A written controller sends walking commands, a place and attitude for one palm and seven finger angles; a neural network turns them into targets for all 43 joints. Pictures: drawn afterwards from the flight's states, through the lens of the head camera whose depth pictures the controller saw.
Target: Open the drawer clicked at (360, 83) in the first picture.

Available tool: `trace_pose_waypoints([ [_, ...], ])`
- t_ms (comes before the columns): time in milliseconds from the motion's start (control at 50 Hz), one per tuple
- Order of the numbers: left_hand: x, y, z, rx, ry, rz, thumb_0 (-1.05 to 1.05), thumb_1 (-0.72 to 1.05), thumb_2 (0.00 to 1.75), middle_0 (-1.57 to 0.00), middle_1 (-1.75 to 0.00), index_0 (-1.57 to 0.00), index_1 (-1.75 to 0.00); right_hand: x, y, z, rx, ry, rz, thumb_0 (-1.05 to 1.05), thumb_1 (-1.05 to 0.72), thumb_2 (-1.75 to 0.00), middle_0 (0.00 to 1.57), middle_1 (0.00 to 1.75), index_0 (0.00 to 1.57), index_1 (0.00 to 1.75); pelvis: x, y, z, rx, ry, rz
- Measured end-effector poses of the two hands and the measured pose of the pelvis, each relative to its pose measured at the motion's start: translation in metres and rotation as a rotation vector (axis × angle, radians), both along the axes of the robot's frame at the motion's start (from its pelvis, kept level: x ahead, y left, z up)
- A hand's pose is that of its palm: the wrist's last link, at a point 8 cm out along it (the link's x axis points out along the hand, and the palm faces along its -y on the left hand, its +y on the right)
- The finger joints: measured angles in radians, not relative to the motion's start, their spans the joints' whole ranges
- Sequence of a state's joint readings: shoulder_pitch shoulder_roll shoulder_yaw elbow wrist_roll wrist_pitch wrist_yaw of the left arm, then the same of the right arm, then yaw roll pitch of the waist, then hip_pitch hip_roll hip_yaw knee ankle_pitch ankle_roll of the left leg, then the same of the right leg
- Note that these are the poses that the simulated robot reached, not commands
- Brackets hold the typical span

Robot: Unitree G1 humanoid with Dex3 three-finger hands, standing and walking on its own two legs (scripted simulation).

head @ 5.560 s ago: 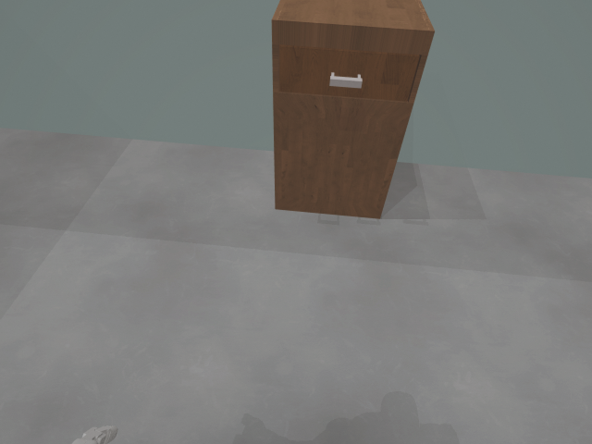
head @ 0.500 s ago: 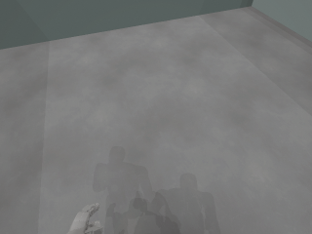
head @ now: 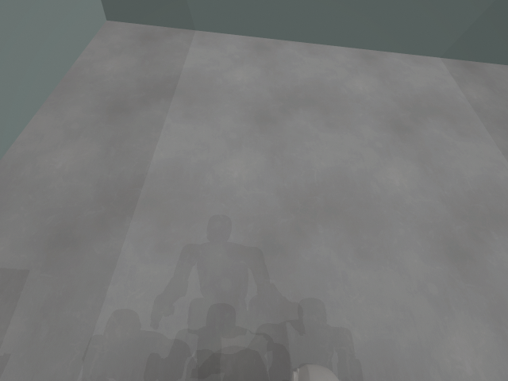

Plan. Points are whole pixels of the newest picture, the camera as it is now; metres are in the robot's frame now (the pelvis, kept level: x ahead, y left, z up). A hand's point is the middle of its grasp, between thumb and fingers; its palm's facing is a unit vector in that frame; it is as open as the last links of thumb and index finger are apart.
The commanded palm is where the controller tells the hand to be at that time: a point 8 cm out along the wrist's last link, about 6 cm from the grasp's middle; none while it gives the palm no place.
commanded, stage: turn to face it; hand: left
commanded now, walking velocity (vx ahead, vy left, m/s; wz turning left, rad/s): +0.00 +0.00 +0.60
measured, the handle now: out of the picture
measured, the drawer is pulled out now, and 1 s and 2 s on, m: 0.00 0.00 0.00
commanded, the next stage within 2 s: none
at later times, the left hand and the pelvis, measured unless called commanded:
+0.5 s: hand out of the picture +0.01 +0.14 -0.14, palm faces +0.34 -0.90 -0.29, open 7.4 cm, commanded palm none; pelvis -0.03 -0.08 +0.00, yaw +19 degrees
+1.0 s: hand out of the picture -0.15 +0.17 -0.18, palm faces +0.63 -0.73 -0.26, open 7.4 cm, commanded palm none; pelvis -0.05 -0.04 +0.00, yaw +37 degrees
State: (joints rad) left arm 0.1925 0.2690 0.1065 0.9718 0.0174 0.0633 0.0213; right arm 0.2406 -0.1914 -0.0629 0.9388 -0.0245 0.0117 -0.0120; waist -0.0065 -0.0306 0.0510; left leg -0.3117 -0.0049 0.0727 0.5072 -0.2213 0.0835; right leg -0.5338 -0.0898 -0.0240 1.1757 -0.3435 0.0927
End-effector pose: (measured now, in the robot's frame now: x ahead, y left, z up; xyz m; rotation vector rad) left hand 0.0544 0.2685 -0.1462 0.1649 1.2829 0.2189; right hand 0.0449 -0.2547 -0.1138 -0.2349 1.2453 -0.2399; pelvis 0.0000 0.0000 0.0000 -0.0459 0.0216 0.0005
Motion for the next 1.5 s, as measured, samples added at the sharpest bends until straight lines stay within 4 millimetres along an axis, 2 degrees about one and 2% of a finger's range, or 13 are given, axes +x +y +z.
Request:
trace_pose_waypoints([
  [80, -0.011, 0.005, 0.007, 0.016, -0.018, 0.047, 0.01, 0.91, 0.9, -0.19, -0.3, -0.2, -0.3, 0.013, 0.0, 0.003, 0.006, -0.012, 0.051, 0.0, -0.9, -0.9, 0.2, 0.3, 0.2, 0.3, -0.001, -0.002, 0.004, 0.0, -0.004, 0.048],
  [160, -0.014, -0.003, 0.01, 0.017, -0.054, 0.081, 0.01, 0.91, 0.9, -0.19, -0.3, -0.2, -0.3, 0.024, -0.004, 0.002, 0.017, -0.02, 0.096, 0.0, -0.9, -0.9, 0.21, 0.3, 0.2, 0.3, -0.005, -0.009, 0.003, 0.008, -0.008, 0.096],
  [360, -0.021, -0.052, 0.024, 0.036, -0.162, 0.141, 0.01, 0.9, 0.9, -0.2, -0.3, -0.2, -0.3, 0.04, -0.038, -0.02, 0.067, -0.015, 0.191, 0.0, -0.9, -0.9, 0.21, 0.3, 0.2, 0.3, -0.02, -0.049, -0.004, 0.035, -0.004, 0.22],
  [420, -0.039, -0.069, 0.027, 0.066, -0.175, 0.174, 0.01, 0.9, 0.9, -0.2, -0.3, -0.2, -0.3, 0.048, -0.051, -0.031, 0.084, -0.008, 0.219, 0.0, -0.9, -0.9, 0.21, 0.3, 0.2, 0.3, -0.024, -0.065, -0.009, 0.046, -0.004, 0.259],
  [600, -0.108, -0.098, 0.038, 0.075, -0.102, 0.321, 0.01, 0.9, 0.9, -0.2, -0.3, -0.2, -0.3, 0.072, -0.061, -0.024, 0.094, 0.035, 0.362, 0.01, -0.91, -0.9, 0.2, 0.3, 0.2, 0.29, -0.028, -0.083, 0.004, 0.089, -0.017, 0.406],
  [720, -0.154, -0.104, 0.027, 0.047, -0.048, 0.425, 0.01, 0.9, 0.9, -0.2, -0.3, -0.2, -0.3, 0.095, -0.036, -0.022, 0.07, 0.068, 0.483, 0.01, -0.91, -0.9, 0.2, 0.3, 0.19, 0.29, -0.034, -0.077, 0.002, 0.087, -0.001, 0.49],
  [860, -0.224, -0.089, -0.006, -0.006, 0.035, 0.57, 0.01, 0.9, 0.9, -0.2, -0.3, -0.21, -0.3, 0.138, 0.035, -0.016, 0.04, -0.044, 0.661, 0.01, -0.91, -0.9, 0.2, 0.3, 0.19, 0.29, -0.049, -0.05, -0.015, 0.054, 0.018, 0.584],
  [920, -0.243, -0.079, -0.01, -0.011, 0.074, 0.614, 0.01, 0.9, 0.9, -0.2, -0.3, -0.2, -0.3, 0.145, 0.061, -0.006, 0.042, -0.094, 0.71, 0.0, -0.91, -0.9, 0.2, 0.3, 0.2, 0.29, -0.053, -0.043, -0.013, 0.048, 0.012, 0.606],
  [980, -0.245, -0.069, -0.004, -0.005, 0.056, 0.645, 0.01, 0.9, 0.9, -0.2, -0.3, -0.2, -0.3, 0.145, 0.076, 0.003, 0.036, -0.107, 0.738, 0.0, -0.91, -0.9, 0.2, 0.3, 0.2, 0.3, -0.053, -0.037, -0.006, 0.029, 0.005, 0.64],
  [1080, -0.229, -0.052, 0.009, 0.031, -0.041, 0.671, 0.01, 0.91, 0.9, -0.2, -0.3, -0.2, -0.3, 0.141, 0.086, 0.004, 0.042, -0.079, 0.777, 0.0, -0.9, -0.9, 0.21, 0.3, 0.2, 0.3, -0.051, -0.034, 0.001, 0.026, 0.0, 0.694],
  [1240, -0.186, -0.045, 0.027, 0.101, -0.154, 0.687, 0.01, 0.9, 0.9, -0.2, -0.3, -0.2, -0.3, 0.14, 0.071, -0.017, 0.068, 0.008, 0.798, 0.0, -0.9, -0.9, 0.21, 0.3, 0.2, 0.3, -0.036, -0.045, -0.002, 0.048, 0.01, 0.784],
  [1360, -0.167, -0.067, 0.039, 0.169, -0.201, 0.706, 0.01, 0.9, 0.9, -0.2, -0.3, -0.2, -0.3, 0.158, 0.051, -0.044, 0.085, 0.075, 0.819, 0.0, -0.9, -0.9, 0.21, 0.3, 0.2, 0.3, -0.017, -0.062, -0.011, 0.067, 0.013, 0.867],
  [1500, -0.195, -0.111, 0.05, 0.159, -0.139, 0.831, 0.01, 0.9, 0.9, -0.2, -0.3, -0.2, -0.3, 0.183, 0.058, -0.037, 0.088, 0.118, 0.913, 0.01, -0.91, -0.9, 0.2, 0.3, 0.2, 0.29, -0.007, -0.069, 0.002, 0.102, 0.015, 0.972],
])
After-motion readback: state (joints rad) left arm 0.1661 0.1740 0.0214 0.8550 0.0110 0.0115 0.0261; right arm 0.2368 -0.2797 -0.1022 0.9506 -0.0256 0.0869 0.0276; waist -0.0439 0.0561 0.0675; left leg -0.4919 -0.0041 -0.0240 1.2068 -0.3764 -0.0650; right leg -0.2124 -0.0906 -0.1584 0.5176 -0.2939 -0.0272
